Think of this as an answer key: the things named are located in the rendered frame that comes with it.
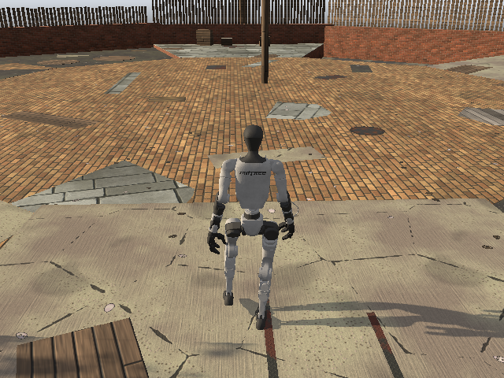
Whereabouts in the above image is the left robot hand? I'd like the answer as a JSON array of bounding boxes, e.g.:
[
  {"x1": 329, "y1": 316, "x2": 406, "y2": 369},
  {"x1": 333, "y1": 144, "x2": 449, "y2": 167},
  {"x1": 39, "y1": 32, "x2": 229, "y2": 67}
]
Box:
[{"x1": 207, "y1": 231, "x2": 226, "y2": 254}]

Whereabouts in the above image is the right robot hand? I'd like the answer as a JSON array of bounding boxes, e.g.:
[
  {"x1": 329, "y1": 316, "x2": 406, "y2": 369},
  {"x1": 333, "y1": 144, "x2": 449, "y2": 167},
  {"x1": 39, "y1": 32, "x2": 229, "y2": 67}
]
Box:
[{"x1": 278, "y1": 221, "x2": 295, "y2": 240}]

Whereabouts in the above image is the robot right shin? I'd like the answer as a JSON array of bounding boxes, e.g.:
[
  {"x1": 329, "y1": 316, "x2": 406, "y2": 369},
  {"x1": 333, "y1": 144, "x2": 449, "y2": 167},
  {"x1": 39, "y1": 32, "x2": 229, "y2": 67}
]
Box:
[{"x1": 258, "y1": 268, "x2": 272, "y2": 319}]

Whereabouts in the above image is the robot left forearm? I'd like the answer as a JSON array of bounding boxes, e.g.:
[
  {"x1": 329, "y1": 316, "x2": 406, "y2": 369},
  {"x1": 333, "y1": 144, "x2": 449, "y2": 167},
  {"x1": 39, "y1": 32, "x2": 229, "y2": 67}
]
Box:
[{"x1": 209, "y1": 191, "x2": 225, "y2": 233}]

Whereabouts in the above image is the robot left upper arm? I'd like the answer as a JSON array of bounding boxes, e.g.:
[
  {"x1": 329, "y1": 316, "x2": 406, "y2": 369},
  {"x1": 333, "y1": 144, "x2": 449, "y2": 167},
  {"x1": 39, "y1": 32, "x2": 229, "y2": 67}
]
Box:
[{"x1": 217, "y1": 158, "x2": 237, "y2": 204}]

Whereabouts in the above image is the robot right upper arm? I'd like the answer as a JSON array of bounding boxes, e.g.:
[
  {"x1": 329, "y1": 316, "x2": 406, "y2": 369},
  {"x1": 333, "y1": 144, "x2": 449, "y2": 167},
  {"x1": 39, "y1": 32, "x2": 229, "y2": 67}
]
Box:
[{"x1": 269, "y1": 159, "x2": 288, "y2": 202}]

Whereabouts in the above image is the left robot thigh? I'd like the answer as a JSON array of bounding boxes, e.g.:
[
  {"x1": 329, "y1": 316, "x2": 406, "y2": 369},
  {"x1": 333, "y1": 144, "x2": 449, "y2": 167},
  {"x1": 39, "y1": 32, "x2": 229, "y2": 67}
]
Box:
[{"x1": 225, "y1": 218, "x2": 242, "y2": 258}]

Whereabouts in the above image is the robot right forearm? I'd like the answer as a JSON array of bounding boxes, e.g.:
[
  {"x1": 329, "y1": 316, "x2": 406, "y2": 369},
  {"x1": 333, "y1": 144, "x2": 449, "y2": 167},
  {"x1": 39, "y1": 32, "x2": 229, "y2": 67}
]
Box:
[{"x1": 280, "y1": 191, "x2": 294, "y2": 224}]

